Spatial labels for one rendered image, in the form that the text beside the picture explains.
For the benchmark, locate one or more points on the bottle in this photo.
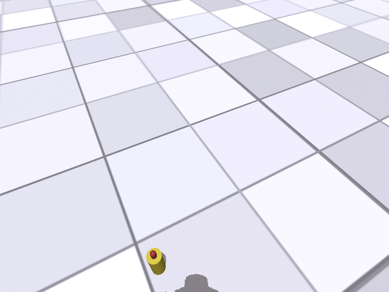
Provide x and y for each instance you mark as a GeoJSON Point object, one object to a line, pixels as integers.
{"type": "Point", "coordinates": [156, 261]}

